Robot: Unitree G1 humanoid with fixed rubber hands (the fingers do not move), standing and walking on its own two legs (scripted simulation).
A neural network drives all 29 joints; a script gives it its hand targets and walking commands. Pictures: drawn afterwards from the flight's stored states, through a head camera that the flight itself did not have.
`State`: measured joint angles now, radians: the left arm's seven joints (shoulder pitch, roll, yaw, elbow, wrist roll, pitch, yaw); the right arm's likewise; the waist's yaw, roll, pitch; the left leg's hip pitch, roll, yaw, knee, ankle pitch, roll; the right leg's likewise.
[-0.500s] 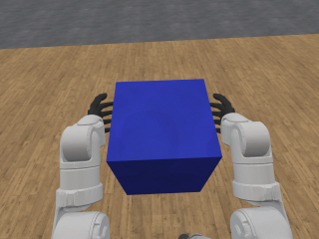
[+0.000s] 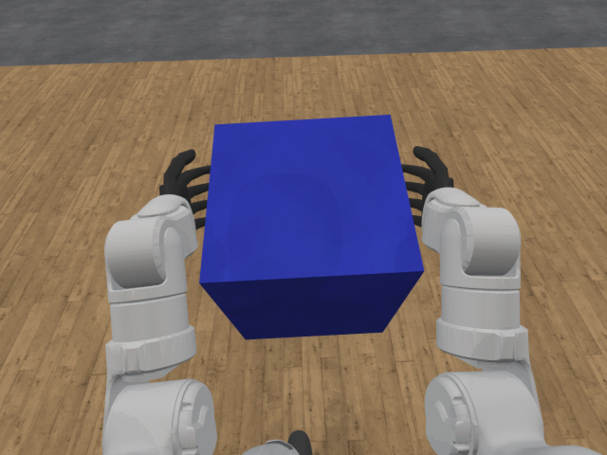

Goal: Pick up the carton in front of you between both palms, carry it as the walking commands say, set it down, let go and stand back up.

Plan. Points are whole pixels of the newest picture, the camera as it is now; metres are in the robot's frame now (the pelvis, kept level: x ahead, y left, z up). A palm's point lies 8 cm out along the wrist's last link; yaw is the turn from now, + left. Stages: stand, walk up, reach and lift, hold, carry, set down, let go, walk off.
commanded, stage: carry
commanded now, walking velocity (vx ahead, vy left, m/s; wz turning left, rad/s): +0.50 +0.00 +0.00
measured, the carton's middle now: (308, 241) +0.38 +0.02 +0.04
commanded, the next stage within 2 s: none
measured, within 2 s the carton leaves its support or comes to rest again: neither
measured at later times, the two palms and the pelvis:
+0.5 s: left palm (228, 70) +0.71 +0.16 +0.09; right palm (397, 66) +0.72 -0.14 +0.09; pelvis +0.34 -0.01 -0.04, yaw +1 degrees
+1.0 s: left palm (233, 9) +1.03 +0.19 +0.05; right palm (360, 10) +1.02 -0.11 +0.04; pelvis +0.66 +0.03 -0.07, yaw +1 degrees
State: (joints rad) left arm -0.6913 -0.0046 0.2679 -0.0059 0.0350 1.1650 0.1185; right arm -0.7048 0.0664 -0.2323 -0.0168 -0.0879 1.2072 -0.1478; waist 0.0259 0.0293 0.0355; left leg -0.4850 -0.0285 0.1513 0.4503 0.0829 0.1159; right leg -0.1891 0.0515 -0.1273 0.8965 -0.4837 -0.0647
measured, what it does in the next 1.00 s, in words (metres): goes down: right foot 0.03 m lower, then left foot 0.03 m lower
